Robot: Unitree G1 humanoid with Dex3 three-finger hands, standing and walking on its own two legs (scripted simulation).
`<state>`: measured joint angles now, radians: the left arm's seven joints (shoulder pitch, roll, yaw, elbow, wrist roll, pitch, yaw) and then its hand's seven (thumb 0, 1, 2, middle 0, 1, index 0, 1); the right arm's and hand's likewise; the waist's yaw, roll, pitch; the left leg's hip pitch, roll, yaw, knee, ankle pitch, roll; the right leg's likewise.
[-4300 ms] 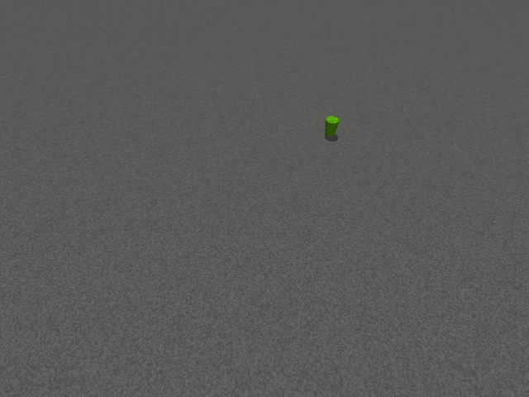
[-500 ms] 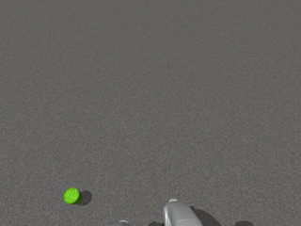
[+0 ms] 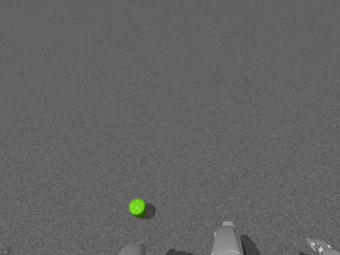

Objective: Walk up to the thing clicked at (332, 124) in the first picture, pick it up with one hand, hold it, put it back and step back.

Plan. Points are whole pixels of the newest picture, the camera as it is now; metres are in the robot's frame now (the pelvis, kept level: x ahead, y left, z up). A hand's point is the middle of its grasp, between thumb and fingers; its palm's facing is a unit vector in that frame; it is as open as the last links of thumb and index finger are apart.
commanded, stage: walk up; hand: left
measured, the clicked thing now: (138, 209) +0.42 +0.22 -0.65
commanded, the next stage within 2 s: none
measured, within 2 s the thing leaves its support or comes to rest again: neither
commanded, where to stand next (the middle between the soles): +0.06 +0.08 m, yaw -6 degrees
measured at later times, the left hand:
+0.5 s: hand out of the picture +0.05 +0.38 -0.09, palm faces -0.14 -0.90 -0.41, open 7.4 cm
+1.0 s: hand out of the picture +0.07 +0.37 -0.08, palm faces -0.22 -0.89 -0.39, open 7.4 cm
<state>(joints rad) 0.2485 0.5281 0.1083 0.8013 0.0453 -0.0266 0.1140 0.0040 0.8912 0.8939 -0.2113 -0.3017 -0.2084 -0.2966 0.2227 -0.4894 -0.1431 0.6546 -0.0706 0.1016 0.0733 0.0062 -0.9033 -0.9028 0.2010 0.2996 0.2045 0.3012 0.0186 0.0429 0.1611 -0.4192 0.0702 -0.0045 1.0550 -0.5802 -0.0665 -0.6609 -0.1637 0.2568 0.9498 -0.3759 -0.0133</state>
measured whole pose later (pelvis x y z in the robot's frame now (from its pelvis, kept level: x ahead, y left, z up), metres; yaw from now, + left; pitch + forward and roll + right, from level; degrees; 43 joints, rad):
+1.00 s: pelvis -0.02 +0.11 +0.06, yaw -12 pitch -1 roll +0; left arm 0.23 0.36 0.03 1.07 0.02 -0.02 -0.01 0.01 0.90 0.89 -0.20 -0.30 -0.20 -0.30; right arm 0.20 -0.41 -0.03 1.01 0.00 -0.01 0.01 0.01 -0.90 -0.90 0.20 0.30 0.21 0.30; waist 0.00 0.04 0.06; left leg -0.29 0.05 0.05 0.62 -0.31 0.00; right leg -0.26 -0.02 0.00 0.61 -0.34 0.01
